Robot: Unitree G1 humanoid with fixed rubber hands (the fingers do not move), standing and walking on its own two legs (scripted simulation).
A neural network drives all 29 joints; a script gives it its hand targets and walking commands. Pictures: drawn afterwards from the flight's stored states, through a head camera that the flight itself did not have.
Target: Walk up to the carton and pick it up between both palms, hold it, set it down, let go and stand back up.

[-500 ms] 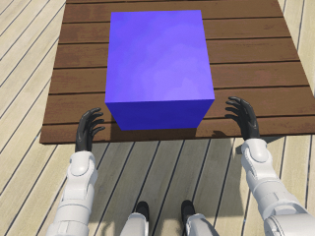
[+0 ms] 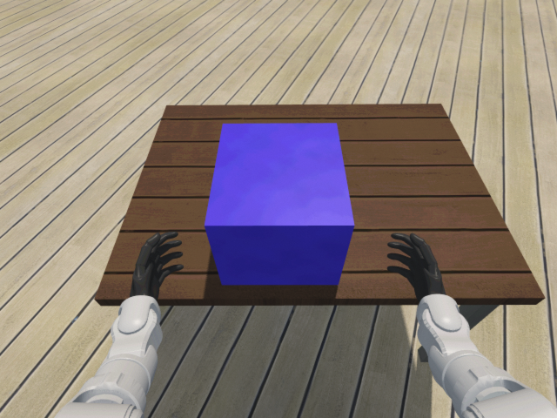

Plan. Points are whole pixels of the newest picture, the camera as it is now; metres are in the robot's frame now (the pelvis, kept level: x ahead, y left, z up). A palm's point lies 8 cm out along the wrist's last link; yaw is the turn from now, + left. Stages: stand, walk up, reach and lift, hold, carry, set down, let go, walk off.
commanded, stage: set down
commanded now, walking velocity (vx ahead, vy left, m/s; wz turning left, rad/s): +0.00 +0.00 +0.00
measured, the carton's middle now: (279, 203) +0.55 +0.02 -0.08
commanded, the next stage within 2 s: let go in 1.34 s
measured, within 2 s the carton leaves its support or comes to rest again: neither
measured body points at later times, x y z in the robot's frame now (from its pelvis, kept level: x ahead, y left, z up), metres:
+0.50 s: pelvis +0.03 +0.00 +0.02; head +0.06 +0.01 +0.47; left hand +0.28 +0.24 -0.03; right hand +0.26 -0.21 -0.04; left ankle +0.04 +0.14 -0.71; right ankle +0.03 -0.12 -0.71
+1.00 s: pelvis +0.05 +0.01 +0.02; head +0.10 +0.03 +0.47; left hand +0.33 +0.24 -0.04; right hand +0.34 -0.22 -0.02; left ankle +0.04 +0.13 -0.71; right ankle +0.03 -0.12 -0.71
